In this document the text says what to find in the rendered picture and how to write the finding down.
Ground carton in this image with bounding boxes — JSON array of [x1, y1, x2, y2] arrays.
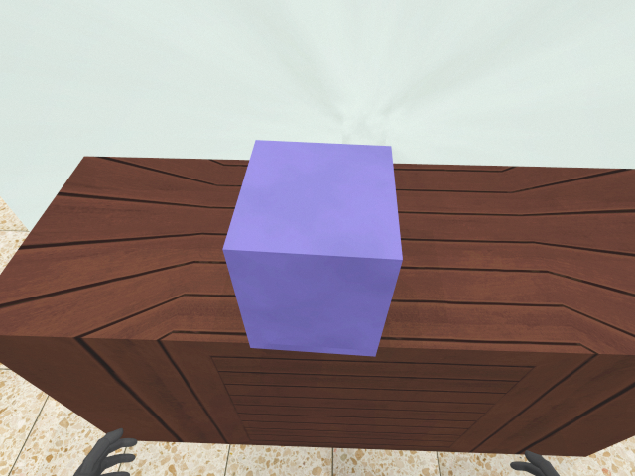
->
[[222, 140, 403, 357]]

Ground pedestal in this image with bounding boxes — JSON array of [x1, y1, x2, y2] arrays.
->
[[0, 156, 635, 457]]

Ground left robot hand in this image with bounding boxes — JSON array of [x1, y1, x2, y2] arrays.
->
[[73, 428, 138, 476]]

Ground right robot hand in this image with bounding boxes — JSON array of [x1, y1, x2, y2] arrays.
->
[[510, 450, 560, 476]]

